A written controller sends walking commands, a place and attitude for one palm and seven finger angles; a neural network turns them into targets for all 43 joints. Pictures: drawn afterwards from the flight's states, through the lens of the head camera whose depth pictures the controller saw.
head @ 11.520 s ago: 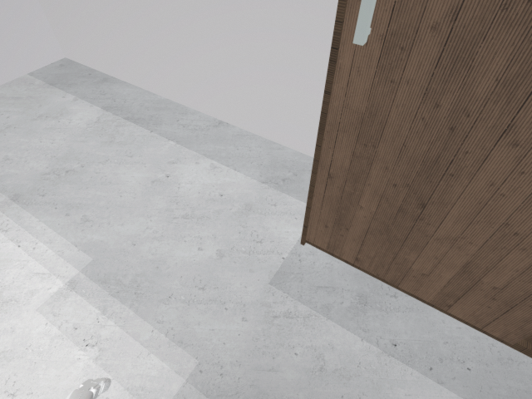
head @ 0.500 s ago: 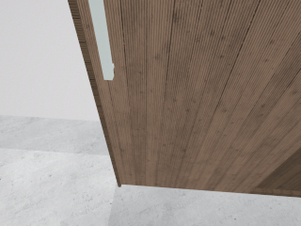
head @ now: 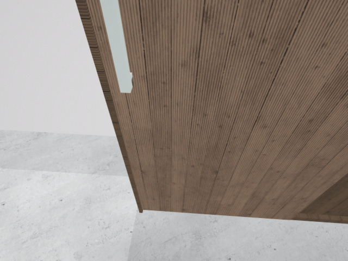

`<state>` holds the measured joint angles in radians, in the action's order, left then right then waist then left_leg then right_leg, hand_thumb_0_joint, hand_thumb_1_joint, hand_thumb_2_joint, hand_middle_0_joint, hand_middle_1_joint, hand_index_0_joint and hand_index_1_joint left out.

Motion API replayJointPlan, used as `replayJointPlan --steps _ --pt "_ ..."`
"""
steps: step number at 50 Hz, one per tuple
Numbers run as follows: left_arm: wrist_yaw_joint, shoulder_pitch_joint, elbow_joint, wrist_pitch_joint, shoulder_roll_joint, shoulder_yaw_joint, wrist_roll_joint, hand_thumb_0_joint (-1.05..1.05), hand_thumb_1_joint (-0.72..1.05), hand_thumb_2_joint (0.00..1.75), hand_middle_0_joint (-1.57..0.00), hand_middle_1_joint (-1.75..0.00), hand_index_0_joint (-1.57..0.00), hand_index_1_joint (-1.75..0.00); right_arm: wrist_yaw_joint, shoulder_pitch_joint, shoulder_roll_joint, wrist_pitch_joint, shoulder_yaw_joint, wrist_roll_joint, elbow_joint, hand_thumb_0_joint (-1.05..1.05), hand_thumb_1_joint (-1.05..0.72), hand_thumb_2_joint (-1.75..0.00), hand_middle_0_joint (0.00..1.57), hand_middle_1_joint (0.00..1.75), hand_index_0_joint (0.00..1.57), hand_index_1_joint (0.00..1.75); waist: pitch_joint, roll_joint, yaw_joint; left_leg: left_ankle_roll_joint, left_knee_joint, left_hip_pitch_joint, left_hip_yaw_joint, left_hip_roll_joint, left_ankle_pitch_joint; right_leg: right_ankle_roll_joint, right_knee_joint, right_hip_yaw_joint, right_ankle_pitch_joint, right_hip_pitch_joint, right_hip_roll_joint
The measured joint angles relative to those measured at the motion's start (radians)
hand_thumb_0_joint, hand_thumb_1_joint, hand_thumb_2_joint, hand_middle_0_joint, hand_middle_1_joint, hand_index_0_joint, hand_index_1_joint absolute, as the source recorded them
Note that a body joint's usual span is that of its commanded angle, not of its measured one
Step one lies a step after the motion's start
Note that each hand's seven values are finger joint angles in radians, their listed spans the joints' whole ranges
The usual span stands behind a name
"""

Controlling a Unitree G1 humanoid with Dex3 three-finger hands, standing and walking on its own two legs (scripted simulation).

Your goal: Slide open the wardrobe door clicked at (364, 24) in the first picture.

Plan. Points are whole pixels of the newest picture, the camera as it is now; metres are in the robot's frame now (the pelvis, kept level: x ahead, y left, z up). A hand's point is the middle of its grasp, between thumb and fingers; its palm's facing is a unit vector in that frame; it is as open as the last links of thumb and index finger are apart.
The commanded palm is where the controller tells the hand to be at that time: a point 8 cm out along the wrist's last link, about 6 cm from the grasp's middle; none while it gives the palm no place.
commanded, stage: look again from close up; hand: left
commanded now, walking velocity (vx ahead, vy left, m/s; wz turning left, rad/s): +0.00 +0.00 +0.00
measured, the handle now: (121, 44) +0.47 +0.15 +0.27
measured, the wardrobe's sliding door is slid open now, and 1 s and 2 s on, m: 0.00 0.00 0.00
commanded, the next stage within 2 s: raise the hand with hooked fingers in 0.70 s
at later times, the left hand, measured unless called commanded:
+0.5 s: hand out of the picture +0.01 +0.16 -0.17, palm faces +0.02 -0.98 -0.20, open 7.4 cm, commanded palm none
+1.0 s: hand (101, 220) +0.20 +0.18 +0.00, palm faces +0.25 -0.96 -0.15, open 7.5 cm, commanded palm +0.13 +0.23 -0.03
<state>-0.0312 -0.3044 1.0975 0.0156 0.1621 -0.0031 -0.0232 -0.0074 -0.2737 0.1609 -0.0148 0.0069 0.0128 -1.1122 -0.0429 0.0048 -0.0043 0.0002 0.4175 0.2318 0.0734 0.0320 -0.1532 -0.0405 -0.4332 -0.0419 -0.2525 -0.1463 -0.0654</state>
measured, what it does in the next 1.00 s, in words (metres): stands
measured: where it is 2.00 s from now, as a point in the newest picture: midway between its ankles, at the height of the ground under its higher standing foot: outside the picture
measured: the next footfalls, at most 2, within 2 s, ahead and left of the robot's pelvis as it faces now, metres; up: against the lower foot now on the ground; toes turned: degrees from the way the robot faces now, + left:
none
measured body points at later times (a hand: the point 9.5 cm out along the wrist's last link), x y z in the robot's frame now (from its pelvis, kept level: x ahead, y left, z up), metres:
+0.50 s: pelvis +0.01 -0.01 +0.00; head +0.02 -0.01 +0.45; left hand +0.01 +0.21 -0.16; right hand +0.03 -0.24 -0.16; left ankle +0.05 +0.12 -0.74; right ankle -0.01 -0.14 -0.74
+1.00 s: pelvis +0.01 -0.01 -0.01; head +0.00 -0.04 +0.44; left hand +0.19 +0.23 +0.01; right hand +0.12 -0.26 -0.13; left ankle +0.05 +0.12 -0.74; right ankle -0.01 -0.14 -0.74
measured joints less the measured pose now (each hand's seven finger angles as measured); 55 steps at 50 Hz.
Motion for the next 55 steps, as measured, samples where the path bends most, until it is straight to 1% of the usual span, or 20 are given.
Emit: replayJointPlan --steps 40,41,42,43,44,45,46,47,49,51,52,54,55 --pt "-0.001 0.007 0.019 0.006 -0.009 -0.003 0.002 0.0 0.91 0.9 -0.2 -0.3 -0.2 -0.3 -0.009 0.017 0.001 -0.003 -0.005 0.001 -0.027 0.01 -0.91 -0.89 0.2 0.3 0.2 0.3 0.004 -0.004 -0.007 -0.026 -0.014 -0.03 -0.013 0.02 -0.02 0.021 0.022 -0.013 -0.021 0.037 0.021" --pt "-0.009 0.006 0.018 0.01 -0.013 -0.006 -0.001 0.0 0.91 0.9 -0.2 -0.3 -0.2 -0.3 -0.008 0.017 0.006 0.0 -0.007 0.0 -0.021 0.01 -0.91 -0.89 0.2 0.3 0.2 0.3 0.006 0.004 -0.008 -0.027 0.01 -0.012 -0.016 0.028 -0.028 0.021 0.024 -0.016 -0.019 0.032 0.028" --pt "-0.007 -0.044 -0.14 -0.046 -0.016 0.001 0.045 0.01 0.91 0.9 -0.2 -0.3 -0.2 -0.3 -0.013 0.003 0.012 -0.008 -0.013 -0.012 0.022 0.01 -0.92 -0.89 0.2 0.3 0.2 0.3 -0.003 0.006 -0.007 -0.026 0.03 -0.003 -0.017 0.032 -0.038 0.021 0.013 -0.015 -0.021 0.026 0.032" --pt "-0.02 -0.101 -0.325 -0.063 -0.01 0.013 0.07 0.01 0.92 0.89 -0.21 -0.3 -0.2 -0.31 -0.029 -0.019 0.016 -0.047 -0.019 -0.024 0.069 0.01 -0.92 -0.89 0.2 0.3 0.2 0.3 -0.01 0.001 -0.015 -0.024 0.036 -0.005 -0.011 0.029 -0.044 0.022 -0.01 -0.009 -0.03 0.017 0.028" --pt "-0.041 -0.141 -0.468 -0.029 0.001 0.018 0.086 0.02 0.93 0.89 -0.21 -0.31 -0.2 -0.31 -0.046 -0.037 0.022 -0.097 -0.021 -0.031 0.1 0.01 -0.92 -0.89 0.2 0.3 0.2 0.3 -0.006 0.0 -0.02 -0.022 0.045 -0.001 -0.01 0.026 -0.049 0.023 -0.032 -0.008 -0.042 0.007 0.024" --pt "-0.064 -0.163 -0.584 -0.003 0.009 0.019 0.102 0.03 0.93 0.89 -0.21 -0.31 -0.21 -0.31 -0.056 -0.05 0.03 -0.136 -0.016 -0.042 0.128 0.01 -0.92 -0.89 0.2 0.3 0.2 0.3 0.008 0.004 -0.018 -0.021 0.058 0.011 -0.015 0.021 -0.053 0.023 -0.052 -0.013 -0.054 -0.004 0.018" --pt "-0.079 -0.171 -0.698 0.003 0.015 0.019 0.126 0.03 0.92 0.89 -0.21 -0.31 -0.2 -0.32 -0.063 -0.057 0.039 -0.161 -0.012 -0.056 0.165 0.02 -0.91 -0.89 0.2 0.3 0.2 0.3 0.017 0.011 -0.013 -0.02 0.072 0.02 -0.022 0.014 -0.058 0.021 -0.07 -0.02 -0.065 -0.011 0.012" --pt "-0.081 -0.168 -0.8 0.017 0.017 0.022 0.146 0.03 0.92 0.88 -0.21 -0.32 -0.2 -0.32 -0.07 -0.056 0.05 -0.185 -0.008 -0.064 0.198 0.02 -0.91 -0.89 0.2 0.3 0.2 0.3 0.022 0.02 -0.007 -0.019 0.087 0.028 -0.028 0.009 -0.063 0.02 -0.087 -0.025 -0.075 -0.016 0.006" --pt "-0.068 -0.139 -0.949 0.085 0.018 0.038 0.167 0.03 0.89 0.87 -0.21 -0.34 -0.2 -0.34 -0.079 -0.033 0.07 -0.228 -0.001 -0.06 0.254 0.02 -0.91 -0.89 0.2 0.3 0.2 0.3 0.047 0.037 0.009 -0.017 0.121 0.058 -0.036 0.005 -0.074 0.017 -0.124 -0.031 -0.092 -0.043 0.0" --pt "-0.021 -0.085 -1.01 0.19 0.018 0.07 0.18 0.02 0.85 0.86 -0.21 -0.36 -0.2 -0.36 -0.074 0.005 0.079 -0.25 0.009 -0.05 0.309 0.02 -0.91 -0.89 0.2 0.3 0.2 0.3 0.081 0.045 0.022 -0.017 0.163 0.106 -0.036 0.006 -0.088 0.018 -0.171 -0.029 -0.109 -0.094 -0.001" --pt "0.019 -0.059 -1.016 0.252 0.019 0.09 0.191 0.02 0.83 0.85 -0.21 -0.37 -0.2 -0.37 -0.066 0.027 0.078 -0.255 0.015 -0.045 0.335 0.02 -0.91 -0.89 0.2 0.3 0.2 0.3 0.098 0.043 0.026 -0.019 0.188 0.137 -0.033 0.01 -0.097 0.019 -0.202 -0.024 -0.12 -0.13 0.0" --pt "0.127 -0.03 -1.008 0.367 0.02 0.123 0.223 0.01 0.79 0.83 -0.21 -0.39 -0.2 -0.39 -0.044 0.069 0.071 -0.256 0.024 -0.039 0.388 0.01 -0.91 -0.89 0.2 0.3 0.2 0.3 0.125 0.026 0.028 -0.025 0.244 0.202 -0.025 0.019 -0.118 0.025 -0.269 -0.011 -0.144 -0.204 0.006" --pt "0.194 -0.027 -0.994 0.411 0.022 0.137 0.239 0.01 0.76 0.83 -0.21 -0.4 -0.21 -0.41 -0.032 0.087 0.068 -0.252 0.029 -0.04 0.416 0.01 -0.91 -0.89 0.2 0.3 0.2 0.3 0.128 0.015 0.027 -0.028 0.272 0.227 -0.023 0.025 -0.129 0.028 -0.299 -0.007 -0.156 -0.233 0.009"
